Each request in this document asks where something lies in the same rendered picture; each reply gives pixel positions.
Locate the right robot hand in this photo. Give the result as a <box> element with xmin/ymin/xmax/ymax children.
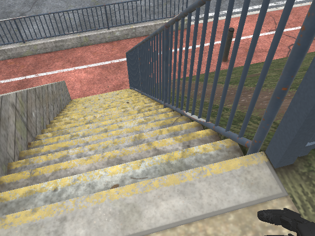
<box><xmin>257</xmin><ymin>207</ymin><xmax>315</xmax><ymax>236</ymax></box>

